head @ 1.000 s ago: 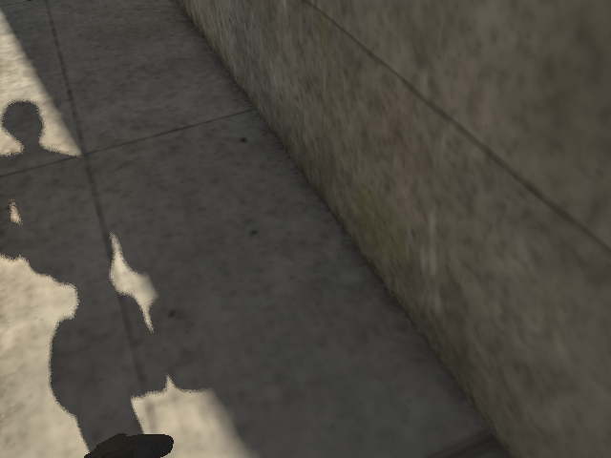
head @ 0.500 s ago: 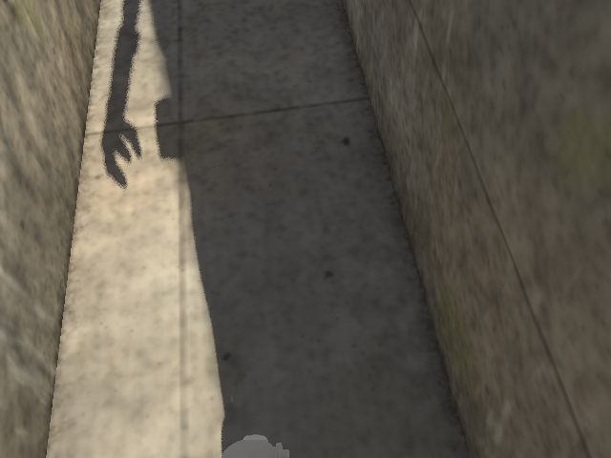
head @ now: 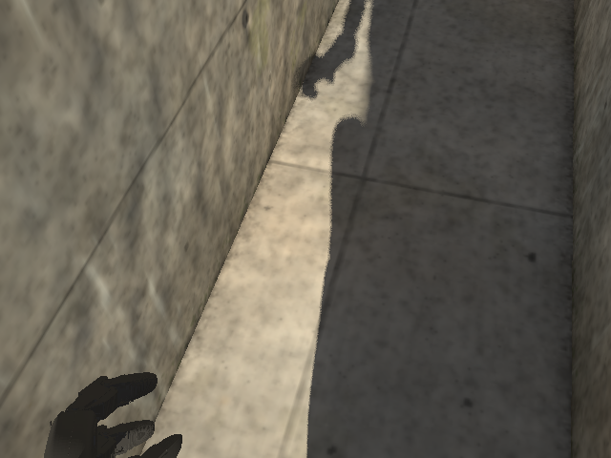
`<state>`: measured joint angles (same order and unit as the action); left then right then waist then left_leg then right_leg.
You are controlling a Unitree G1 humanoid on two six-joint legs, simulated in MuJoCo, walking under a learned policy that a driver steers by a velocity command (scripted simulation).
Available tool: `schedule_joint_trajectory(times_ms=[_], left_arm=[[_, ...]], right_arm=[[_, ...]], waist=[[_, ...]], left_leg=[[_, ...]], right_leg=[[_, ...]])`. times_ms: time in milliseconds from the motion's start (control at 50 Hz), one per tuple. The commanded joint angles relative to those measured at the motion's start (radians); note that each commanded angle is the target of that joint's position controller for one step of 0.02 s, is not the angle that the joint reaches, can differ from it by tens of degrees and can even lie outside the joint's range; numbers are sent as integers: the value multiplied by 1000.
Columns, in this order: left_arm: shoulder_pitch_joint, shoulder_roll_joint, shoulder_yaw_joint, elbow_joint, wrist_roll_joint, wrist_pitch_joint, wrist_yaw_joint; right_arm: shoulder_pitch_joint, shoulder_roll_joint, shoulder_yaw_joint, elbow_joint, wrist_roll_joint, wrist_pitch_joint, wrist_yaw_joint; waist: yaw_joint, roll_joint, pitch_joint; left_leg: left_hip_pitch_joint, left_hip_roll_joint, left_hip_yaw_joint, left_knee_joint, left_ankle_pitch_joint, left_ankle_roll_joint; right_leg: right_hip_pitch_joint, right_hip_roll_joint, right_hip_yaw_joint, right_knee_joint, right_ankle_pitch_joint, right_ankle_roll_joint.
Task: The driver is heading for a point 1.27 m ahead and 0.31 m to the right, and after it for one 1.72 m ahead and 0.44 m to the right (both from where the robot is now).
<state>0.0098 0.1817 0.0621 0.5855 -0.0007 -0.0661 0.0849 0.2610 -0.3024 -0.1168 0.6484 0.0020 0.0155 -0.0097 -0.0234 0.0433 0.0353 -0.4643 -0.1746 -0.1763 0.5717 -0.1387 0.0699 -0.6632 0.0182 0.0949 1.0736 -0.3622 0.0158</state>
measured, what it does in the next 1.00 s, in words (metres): walks ahead, turning right: right foot, then left foot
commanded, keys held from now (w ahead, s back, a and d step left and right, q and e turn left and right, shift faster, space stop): shift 0.14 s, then w+e+shift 0.84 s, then w+shift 0.02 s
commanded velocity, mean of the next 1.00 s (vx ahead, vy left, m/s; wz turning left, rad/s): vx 0.63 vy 0.00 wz -0.45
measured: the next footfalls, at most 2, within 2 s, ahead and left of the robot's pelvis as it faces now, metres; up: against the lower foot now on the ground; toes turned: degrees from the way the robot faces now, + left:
right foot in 0.08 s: +0.14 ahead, -0.13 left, +0.00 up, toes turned +12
left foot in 0.40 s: +0.08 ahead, +0.14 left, +0.00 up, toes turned +0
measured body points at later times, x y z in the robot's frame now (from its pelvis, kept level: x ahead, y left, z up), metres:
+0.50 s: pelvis +0.09 +0.03 +0.01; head +0.09 +0.06 +0.46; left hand +0.20 +0.31 -0.11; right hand +0.22 -0.22 -0.07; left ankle +0.04 +0.14 -0.72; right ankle +0.14 -0.12 -0.66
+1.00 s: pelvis +0.42 -0.09 -0.01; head +0.46 -0.08 +0.44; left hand +0.64 +0.09 -0.15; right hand +0.32 -0.34 -0.12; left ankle +0.34 +0.12 -0.59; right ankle +0.43 -0.12 -0.72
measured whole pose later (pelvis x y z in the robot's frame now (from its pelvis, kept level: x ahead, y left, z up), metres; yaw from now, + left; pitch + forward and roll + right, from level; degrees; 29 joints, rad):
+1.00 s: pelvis +0.42 -0.09 -0.01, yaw -31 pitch +2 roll -3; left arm 0.28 0.29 0.07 0.76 0.04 0.01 0.02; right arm 0.38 -0.22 -0.02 0.80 -0.04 -0.13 0.00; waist -0.03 -0.03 0.03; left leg -0.33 0.08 -0.08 1.38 -0.25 -0.01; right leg -0.37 0.22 -0.06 0.61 -0.27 -0.17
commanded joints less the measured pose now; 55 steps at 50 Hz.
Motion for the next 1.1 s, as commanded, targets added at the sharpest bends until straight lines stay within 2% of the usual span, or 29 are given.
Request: schedule_joint_trajectory(times_ms=[20,60,100,120,140,160,180,200,280,320,360,380,400,420,440,540,600,640,740,800,840,880,900,920,960,980,1000,1020,1100], left_arm=[[140,49,17,33,2,12,-20],[225,28,17,95,7,20,-36],[204,126,23,56,15,35,-29],[101,205,44,31,37,30,-17],[-6,174,40,-1,27,31,-7],[41,165,20,-64,38,-14,-81],[104,142,4,-32,31,-26,-108],[190,189,37,63,-36,26,-61],[268,208,46,58,-28,37,-15],[260,228,58,70,-39,33,-18],[206,196,50,40,-53,41,-24],[103,183,61,26,28,53,-48],[136,101,52,28,18,36,-55],[43,77,39,-6,6,13,-54],[-51,121,40,-37,19,4,-61],[14,144,54,85,23,30,-127],[-56,145,37,52,19,41,-152],[-86,163,36,48,31,49,-145],[-218,138,7,-9,44,69,-185],[-123,137,-6,-13,21,84,-165],[31,192,6,20,47,84,-130],[441,287,74,117,78,63,-76],[313,371,92,119,44,97,-60],[353,400,105,71,22,99,-57],[418,334,83,126,44,66,-42],[389,303,74,122,40,37,-43],[335,262,61,79,45,14,-38],[340,273,55,96,24,-4,-33],[471,214,43,162,-8,-60,-56]], right_arm=[[-132,-92,-17,-116,3,14,23],[-108,-55,-5,-123,17,23,36],[-21,13,22,-154,4,27,37],[37,-85,-4,-180,14,24,39],[20,-127,-10,-168,16,44,39],[-43,-99,21,-100,-50,-1,67],[42,-68,32,-31,-79,-30,84],[51,23,45,-123,-35,29,47],[-262,22,65,-236,-1,18,14],[-215,38,62,-215,13,-15,-3],[-95,50,53,-156,31,-44,-14],[130,-18,40,-75,14,-7,-33],[122,-92,20,-94,12,-21,-49],[152,-143,11,-114,8,-47,-74],[215,-139,-10,-72,-15,-64,-92],[95,-34,33,1,-20,-102,-45],[176,-53,18,63,-24,-144,-21],[242,-46,23,93,-58,-154,-16],[292,-56,33,159,-34,-177,-31],[279,-135,35,206,-20,-168,-41],[265,-219,20,205,-10,-138,-55],[217,-254,3,166,-9,-119,-46],[277,-77,43,128,-14,-147,-14],[211,-86,50,60,-17,-185,-3],[40,-107,54,1,-22,-204,11],[5,-90,64,11,-49,-178,12],[114,-96,58,87,-70,-123,19],[117,-59,73,91,-88,-86,26],[-44,-5,108,62,-45,-43,79]], waist=[[84,123,-226],[112,53,-185],[55,-278,-148],[-15,-399,-156],[-7,-365,-100],[25,-257,44],[10,-174,-42],[6,-184,-139],[91,-158,-104],[62,-257,-87],[-15,-228,-66],[-146,-15,-62],[-118,155,-45],[-148,132,-61],[-168,112,-46],[-39,82,14],[-53,27,56],[-61,6,93],[-80,5,215],[8,74,147],[100,154,10],[292,111,-210],[114,-200,-270],[147,-151,-377],[119,109,-133],[81,147,-41],[22,327,46],[-6,327,82],[49,-7,73]], left_leg=[[-19,201,-144,-54,264,143],[-175,159,-105,30,-49,66],[-262,16,98,600,-592,-97],[-225,75,39,810,-543,-138],[-231,119,40,921,-454,-164],[-438,93,44,1210,-282,-124],[-429,106,72,1238,-248,-134],[-363,172,126,1030,-322,-152],[-119,169,171,505,-356,-185],[119,109,220,250,-421,-176],[353,106,206,-93,-310,-126],[633,142,215,-338,-324,-67],[774,373,-26,-271,-447,-81],[747,631,-357,-401,-580,-63],[646,680,-454,-437,-670,-24],[503,410,66,-449,-135,-104],[487,390,170,-518,-123,-88],[547,420,186,-551,-146,-53],[440,373,406,-628,-5,-82],[606,420,482,-410,980,-73],[665,477,470,-101,1491,-77],[337,453,427,576,1218,-17],[-234,220,365,906,-147,-74],[-355,131,124,1098,-236,-68],[-430,219,65,928,-108,-64],[-382,272,76,811,-113,-71],[-338,274,93,779,-91,-70],[-316,295,90,779,-84,-73],[-323,348,155,462,107,-34]], right_leg=[[388,30,-90,-251,167,-26],[609,57,-159,-453,239,-53],[598,-339,278,-672,471,-236],[411,-462,562,-752,321,-386],[335,-410,542,-754,139,-376],[126,-337,463,-782,-323,-351],[157,-254,422,-775,-405,-307],[349,-243,477,-816,-548,-271],[278,-139,379,-833,-314,-269],[170,-71,282,-817,-206,-264],[61,-30,284,-720,-205,-238],[-124,-3,217,-564,-222,-184],[-353,83,90,-154,-163,-151],[-522,86,115,-103,-49,-121],[-539,-13,164,-69,75,-121],[-371,-44,66,35,321,-71],[-350,-56,-15,44,363,-89],[-398,-59,-49,68,358,-101],[-154,-59,-244,-249,429,-127],[-1,44,-321,-299,243,-190],[178,120,-332,-285,48,-229],[772,145,-188,-452,-53,-302],[1171,-109,304,-553,-316,-393],[1137,-228,703,-752,-480,-506],[894,-228,640,-886,-277,-426],[741,-200,534,-880,-126,-383],[620,-228,530,-848,66,-313],[524,-232,492,-849,259,-261],[460,-124,126,-872,595,-106]])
